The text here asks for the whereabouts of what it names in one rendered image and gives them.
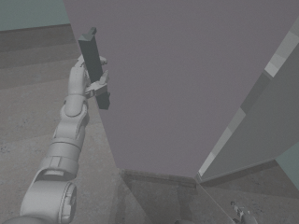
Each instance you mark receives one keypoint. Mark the fridge door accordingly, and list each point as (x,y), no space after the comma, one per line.
(178,72)

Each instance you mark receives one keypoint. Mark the right robot hand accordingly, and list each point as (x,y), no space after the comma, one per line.
(243,212)

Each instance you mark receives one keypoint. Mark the handle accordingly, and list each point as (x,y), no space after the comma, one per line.
(93,64)

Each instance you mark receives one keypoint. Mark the left robot forearm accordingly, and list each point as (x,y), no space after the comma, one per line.
(61,160)

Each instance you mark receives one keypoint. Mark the left robot hand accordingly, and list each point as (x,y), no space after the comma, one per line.
(79,80)

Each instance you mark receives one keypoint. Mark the robot left upper arm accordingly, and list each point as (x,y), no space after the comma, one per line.
(48,202)

